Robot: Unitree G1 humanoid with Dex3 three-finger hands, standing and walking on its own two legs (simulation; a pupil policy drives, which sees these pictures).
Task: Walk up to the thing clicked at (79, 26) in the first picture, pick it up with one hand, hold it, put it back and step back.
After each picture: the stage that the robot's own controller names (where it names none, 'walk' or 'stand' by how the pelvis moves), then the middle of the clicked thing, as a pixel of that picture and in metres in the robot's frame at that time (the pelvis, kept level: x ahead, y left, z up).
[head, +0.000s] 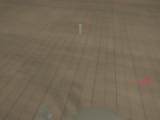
stand; (80, 29) +2.11 +0.33 -0.65
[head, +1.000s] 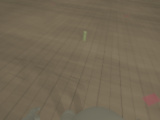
walk; (84, 36) +1.99 +0.14 -0.64
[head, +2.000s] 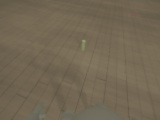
walk; (83, 45) +1.39 +0.12 -0.65
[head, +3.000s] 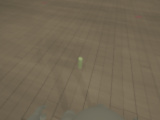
walk; (80, 63) +0.90 +0.14 -0.65
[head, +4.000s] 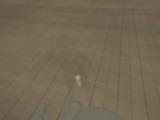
walk; (78, 81) +0.56 +0.21 -0.64
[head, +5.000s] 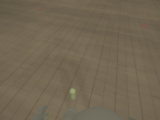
stand; (72, 94) +0.38 +0.18 -0.64
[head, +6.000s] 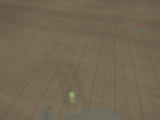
stand; (72, 97) +0.35 +0.20 -0.66
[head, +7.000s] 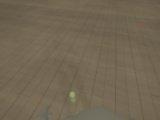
stand; (72, 97) +0.35 +0.19 -0.66
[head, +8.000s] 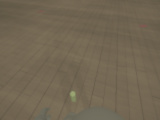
stand; (73, 96) +0.35 +0.18 -0.66
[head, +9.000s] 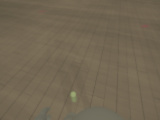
stand; (73, 97) +0.35 +0.18 -0.66
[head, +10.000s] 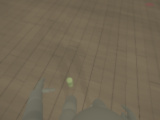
go down; (70, 82) +0.38 +0.18 -0.58
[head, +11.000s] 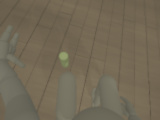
go down; (64, 60) +0.44 +0.21 -0.27
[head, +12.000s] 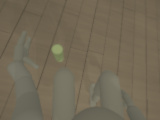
close in; (58, 54) +0.44 +0.23 -0.22
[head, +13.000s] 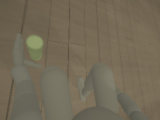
close; (35, 50) +0.43 +0.26 -0.16
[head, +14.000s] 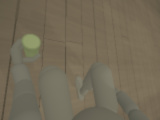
lift; (31, 49) +0.42 +0.27 -0.16
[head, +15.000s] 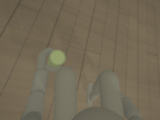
lift; (54, 61) +0.34 +0.24 -0.08
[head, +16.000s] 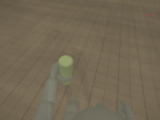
hold; (66, 72) +0.31 +0.16 +0.06
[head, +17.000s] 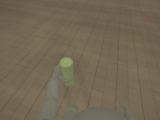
hold; (68, 73) +0.31 +0.16 +0.03
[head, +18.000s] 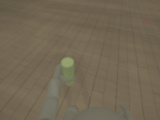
hold; (68, 73) +0.31 +0.16 +0.04
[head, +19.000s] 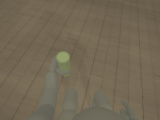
crouch; (64, 66) +0.37 +0.17 -0.02
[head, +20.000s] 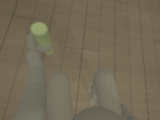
lower; (45, 42) +0.49 +0.24 -0.05
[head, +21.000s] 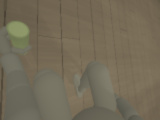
lower; (20, 42) +0.46 +0.28 -0.17
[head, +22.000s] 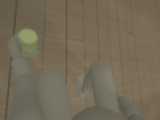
lower; (29, 46) +0.43 +0.27 -0.16
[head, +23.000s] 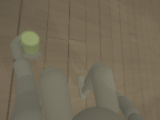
lower; (31, 48) +0.42 +0.27 -0.16
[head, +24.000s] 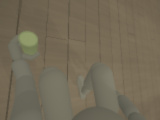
lower; (30, 48) +0.42 +0.28 -0.16
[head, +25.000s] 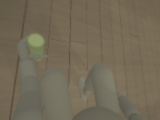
open; (37, 50) +0.43 +0.26 -0.17
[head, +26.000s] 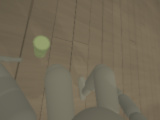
stand; (40, 49) +0.41 +0.26 -0.17
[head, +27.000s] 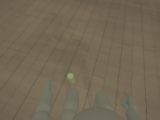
stand; (71, 78) +0.40 +0.19 -0.49
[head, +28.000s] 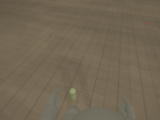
stand; (73, 94) +0.37 +0.18 -0.60
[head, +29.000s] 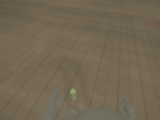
stand; (73, 94) +0.37 +0.17 -0.60
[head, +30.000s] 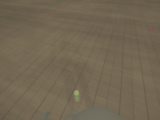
stand; (76, 96) +0.39 +0.16 -0.65
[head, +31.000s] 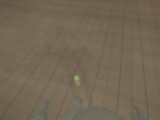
walk; (77, 81) +0.46 +0.18 -0.62
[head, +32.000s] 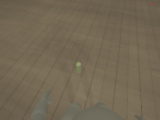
walk; (78, 68) +0.65 +0.16 -0.62
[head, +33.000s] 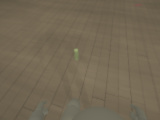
walk; (76, 54) +0.96 +0.27 -0.62
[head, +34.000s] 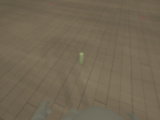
stand; (81, 58) +1.03 +0.17 -0.65
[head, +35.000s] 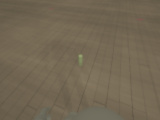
stand; (80, 60) +1.05 +0.19 -0.66
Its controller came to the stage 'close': yes
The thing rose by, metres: 0.69
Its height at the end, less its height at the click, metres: +0.00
